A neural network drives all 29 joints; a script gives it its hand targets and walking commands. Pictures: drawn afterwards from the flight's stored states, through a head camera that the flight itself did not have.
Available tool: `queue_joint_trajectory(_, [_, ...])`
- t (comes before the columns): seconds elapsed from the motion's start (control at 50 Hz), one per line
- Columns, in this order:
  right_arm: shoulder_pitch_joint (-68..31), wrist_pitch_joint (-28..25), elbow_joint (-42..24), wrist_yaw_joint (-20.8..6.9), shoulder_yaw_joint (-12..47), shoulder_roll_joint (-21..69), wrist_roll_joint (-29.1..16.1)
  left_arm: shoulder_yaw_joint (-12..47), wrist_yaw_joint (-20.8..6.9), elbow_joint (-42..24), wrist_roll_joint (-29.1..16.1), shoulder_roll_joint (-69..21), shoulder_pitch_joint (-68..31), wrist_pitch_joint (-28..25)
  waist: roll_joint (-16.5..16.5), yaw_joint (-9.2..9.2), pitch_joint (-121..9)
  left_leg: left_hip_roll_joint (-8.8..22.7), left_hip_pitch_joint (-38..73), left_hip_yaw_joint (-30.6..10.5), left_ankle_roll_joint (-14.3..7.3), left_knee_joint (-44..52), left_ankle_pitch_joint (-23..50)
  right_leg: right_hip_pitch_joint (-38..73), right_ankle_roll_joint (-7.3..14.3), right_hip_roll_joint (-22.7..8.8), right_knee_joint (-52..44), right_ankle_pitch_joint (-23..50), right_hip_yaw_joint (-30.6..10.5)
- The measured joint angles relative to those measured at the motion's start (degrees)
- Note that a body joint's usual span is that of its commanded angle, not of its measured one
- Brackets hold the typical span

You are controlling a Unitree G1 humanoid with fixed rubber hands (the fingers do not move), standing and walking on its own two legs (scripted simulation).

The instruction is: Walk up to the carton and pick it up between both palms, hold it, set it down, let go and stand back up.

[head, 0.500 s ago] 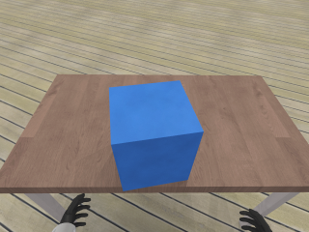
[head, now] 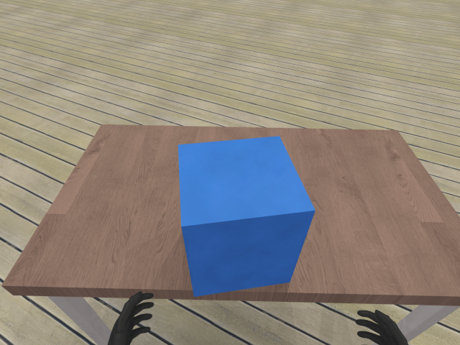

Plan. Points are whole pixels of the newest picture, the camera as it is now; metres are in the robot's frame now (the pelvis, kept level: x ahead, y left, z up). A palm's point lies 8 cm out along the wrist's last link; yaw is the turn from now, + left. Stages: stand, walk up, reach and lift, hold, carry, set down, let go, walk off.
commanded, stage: reach and lift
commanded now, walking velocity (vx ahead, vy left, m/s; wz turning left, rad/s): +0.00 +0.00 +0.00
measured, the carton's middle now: (236, 216) +0.39 +0.01 +0.00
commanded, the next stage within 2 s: none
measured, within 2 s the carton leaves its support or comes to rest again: neither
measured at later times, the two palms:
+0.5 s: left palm (130, 343) +0.15 +0.18 -0.02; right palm (397, 341) +0.17 -0.25 -0.03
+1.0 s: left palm (129, 288) +0.22 +0.19 +0.03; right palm (385, 285) +0.24 -0.24 +0.02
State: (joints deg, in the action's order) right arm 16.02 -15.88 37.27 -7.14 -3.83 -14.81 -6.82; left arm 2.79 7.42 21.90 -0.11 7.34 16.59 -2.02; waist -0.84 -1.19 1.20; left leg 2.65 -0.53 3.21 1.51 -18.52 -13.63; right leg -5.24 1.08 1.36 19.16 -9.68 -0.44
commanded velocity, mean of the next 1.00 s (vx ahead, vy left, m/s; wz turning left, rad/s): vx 0.00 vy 0.00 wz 0.00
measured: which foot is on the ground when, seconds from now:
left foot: down 0.00-1.00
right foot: down 0.00-1.00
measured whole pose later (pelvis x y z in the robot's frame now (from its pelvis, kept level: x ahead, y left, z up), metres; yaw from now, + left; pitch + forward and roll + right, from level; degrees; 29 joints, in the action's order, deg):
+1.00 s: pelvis +0.00 -0.01 +0.00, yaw +1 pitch -3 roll +0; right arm 7.2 -9.2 21.7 -6.3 0.5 -18.9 -17.8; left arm 1.5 10.0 3.4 -1.3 3.3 11.2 3.9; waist -0.3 -2.5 0.9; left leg 2.7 -0.6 1.8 2.1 -16.0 -12.1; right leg -5.5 1.7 1.8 17.8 -9.2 -0.3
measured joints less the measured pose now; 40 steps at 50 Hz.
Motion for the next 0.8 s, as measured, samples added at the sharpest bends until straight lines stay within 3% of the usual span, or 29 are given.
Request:
queue_joint_trajectory(0.1, [0.54,-1.34,0.03,-0.69,1.40,-0.41,-3.05,-0.68,0.68,-2.17,1.94,-1.13,1.26,-1.49,-0.34,-0.78,0.43,0.14,0.58,-0.15,0.16,0.54,0.19,0.71,0.14,0.17,-0.70,0.23,0.08])
queue_joint_trajectory(0.4, [1.40,-6.13,-2.96,-1.65,1.91,-0.43,-6.87,2.27,2.37,-4.03,-0.41,-2.40,4.73,-10.68,0.84,-1.20,-0.65,-0.10,-1.04,-1.00,0.19,-0.62,-0.25,-0.72,0.19,-0.05,0.65,-0.60,0.61])
queue_joint_trajectory(0.58, [-0.01,-9.79,-4.32,-1.65,3.69,-1.66,-10.25,2.77,3.23,-4.93,-1.17,-3.25,3.74,-15.01,-0.26,-1.58,-1.04,0.15,-1.72,-1.45,0.66,-1.60,-0.54,-1.65,0.65,0.24,2.37,-1.40,0.83])
queue_joint_trajectory(0.7, [-3.01,-6.09,-3.92,-1.68,4.71,-2.01,-11.19,1.99,3.99,-5.21,-1.49,-2.85,0.89,-10.94,-0.73,-1.89,-0.11,-0.07,-1.63,-1.69,0.81,-0.94,0.17,-2.00,0.90,0.09,2.88,-1.41,0.89])
queue_joint_trajectory(0.8, [-5.68,-1.59,-10.05,-0.78,3.53,-1.69,-10.40,2.46,4.70,-9.44,-3.91,-1.74,-1.72,-6.20,-0.35,-1.47,-0.47,-0.20,-2.83,-1.53,0.76,-0.29,0.82,-3.48,0.84,0.04,2.69,-0.94,0.58])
